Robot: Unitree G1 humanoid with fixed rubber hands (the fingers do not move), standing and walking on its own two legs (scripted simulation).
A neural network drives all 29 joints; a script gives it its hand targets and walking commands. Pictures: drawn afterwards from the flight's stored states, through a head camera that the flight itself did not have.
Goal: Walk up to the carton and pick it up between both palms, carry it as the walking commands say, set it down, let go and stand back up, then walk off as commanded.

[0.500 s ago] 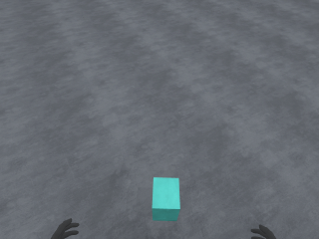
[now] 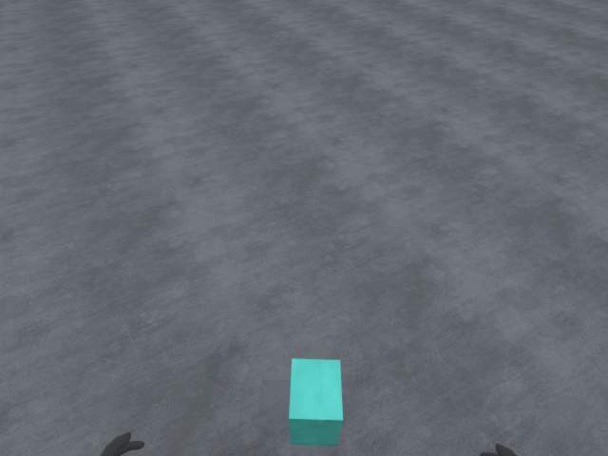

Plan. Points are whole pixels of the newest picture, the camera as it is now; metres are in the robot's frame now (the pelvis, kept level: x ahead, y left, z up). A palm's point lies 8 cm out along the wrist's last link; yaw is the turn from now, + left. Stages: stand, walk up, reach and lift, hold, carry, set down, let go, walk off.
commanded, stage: stand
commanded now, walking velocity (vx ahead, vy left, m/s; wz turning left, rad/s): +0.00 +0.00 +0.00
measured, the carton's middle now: (314, 403) +0.46 +0.00 -0.66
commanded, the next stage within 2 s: walk off in 1.06 s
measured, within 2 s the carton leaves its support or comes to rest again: neither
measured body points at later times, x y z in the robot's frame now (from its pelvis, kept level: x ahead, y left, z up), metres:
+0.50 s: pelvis -0.02 -0.01 +0.00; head -0.04 -0.01 +0.45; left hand +0.09 +0.28 -0.09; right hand +0.12 -0.27 -0.10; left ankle -0.03 +0.09 -0.74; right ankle -0.04 -0.13 -0.73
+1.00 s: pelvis -0.03 -0.01 +0.00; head -0.05 -0.01 +0.45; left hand +0.08 +0.29 -0.09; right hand +0.11 -0.27 -0.10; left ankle -0.03 +0.09 -0.74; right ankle -0.04 -0.13 -0.73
